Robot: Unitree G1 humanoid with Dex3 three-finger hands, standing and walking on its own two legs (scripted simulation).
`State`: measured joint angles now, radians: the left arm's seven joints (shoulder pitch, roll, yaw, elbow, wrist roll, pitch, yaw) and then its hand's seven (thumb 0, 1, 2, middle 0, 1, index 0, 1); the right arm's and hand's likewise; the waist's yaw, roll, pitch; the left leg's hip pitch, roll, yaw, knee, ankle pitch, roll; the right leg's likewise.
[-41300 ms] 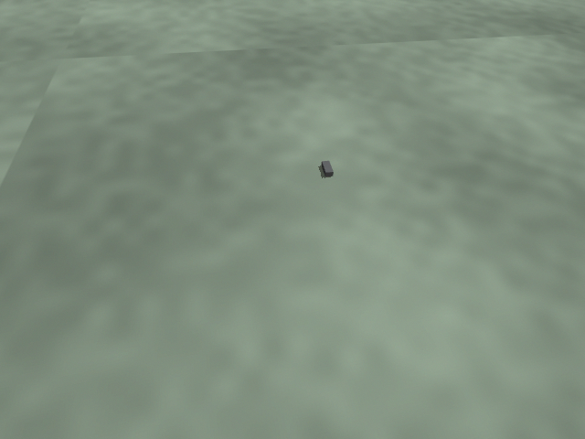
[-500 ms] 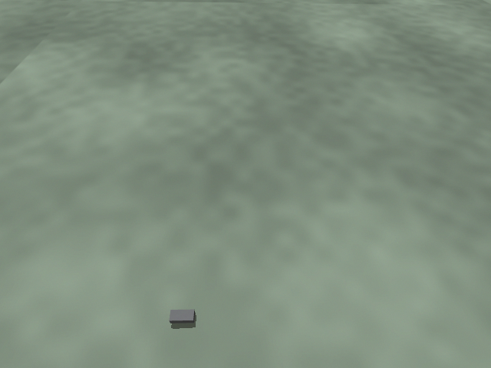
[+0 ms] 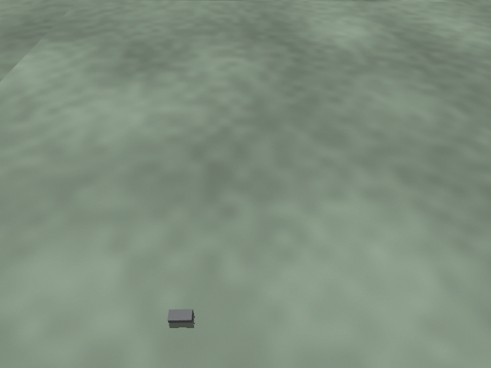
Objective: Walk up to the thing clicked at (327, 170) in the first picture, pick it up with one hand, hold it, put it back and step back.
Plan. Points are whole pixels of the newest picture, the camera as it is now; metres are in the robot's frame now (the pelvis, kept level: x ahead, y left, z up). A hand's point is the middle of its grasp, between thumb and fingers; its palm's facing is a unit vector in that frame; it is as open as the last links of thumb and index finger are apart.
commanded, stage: stand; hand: left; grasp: from above
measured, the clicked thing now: (180, 316) +0.46 +0.24 -0.77
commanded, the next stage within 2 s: step back in 0.28 s
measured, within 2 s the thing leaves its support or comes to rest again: neither
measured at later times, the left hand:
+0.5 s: hand out of the picture +0.09 +0.28 -0.17, palm faces -0.04 -0.93 -0.38, open 7.4 cm
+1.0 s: hand out of the picture +0.00 +0.29 -0.18, palm faces -0.12 -0.91 -0.39, open 7.4 cm
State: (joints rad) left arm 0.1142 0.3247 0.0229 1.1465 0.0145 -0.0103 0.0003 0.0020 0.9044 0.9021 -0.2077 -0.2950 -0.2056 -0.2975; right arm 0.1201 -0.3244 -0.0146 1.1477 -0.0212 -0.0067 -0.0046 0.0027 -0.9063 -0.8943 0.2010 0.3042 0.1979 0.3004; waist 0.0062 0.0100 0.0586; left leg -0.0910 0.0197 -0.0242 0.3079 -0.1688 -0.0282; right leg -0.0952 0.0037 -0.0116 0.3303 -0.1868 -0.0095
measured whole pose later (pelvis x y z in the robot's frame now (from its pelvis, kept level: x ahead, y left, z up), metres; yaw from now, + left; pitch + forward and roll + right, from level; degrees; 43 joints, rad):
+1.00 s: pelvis -0.12 +0.04 -0.03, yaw -6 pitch -3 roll -2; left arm 0.14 0.36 0.07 0.88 0.03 0.04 0.00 0.00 0.91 0.90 -0.21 -0.29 -0.21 -0.30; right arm 0.11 -0.37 -0.04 0.87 -0.01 0.04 -0.01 0.00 -0.90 -0.89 0.20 0.30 0.20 0.30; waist -0.01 0.04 0.20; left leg -0.38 0.04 0.03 0.71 -0.28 0.02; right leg -0.24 0.06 0.05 0.64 -0.34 -0.01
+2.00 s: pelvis -0.45 +0.04 -0.03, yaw -1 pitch -2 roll +1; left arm 0.11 0.39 0.07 0.77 0.04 0.05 0.01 0.00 0.90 0.90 -0.21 -0.30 -0.21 -0.30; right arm 0.24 -0.40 -0.06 0.89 -0.03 0.04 -0.01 0.00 -0.91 -0.89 0.20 0.30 0.20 0.30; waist 0.00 -0.02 0.16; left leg -0.25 -0.05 -0.03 0.67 -0.39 0.01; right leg -0.43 -0.06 -0.01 0.69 -0.23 0.01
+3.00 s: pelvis -0.66 +0.00 -0.02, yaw -1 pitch -4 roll -1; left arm 0.23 0.37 0.07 0.99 0.04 -0.03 -0.03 0.00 0.90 0.90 -0.21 -0.29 -0.21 -0.30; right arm 0.24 -0.37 -0.06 0.99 -0.04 0.02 0.01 0.00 -0.90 -0.89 0.20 0.30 0.20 0.30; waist 0.02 0.03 0.05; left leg -0.30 0.00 -0.08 0.81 -0.48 0.01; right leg -0.27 0.02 -0.03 0.60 -0.28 -0.04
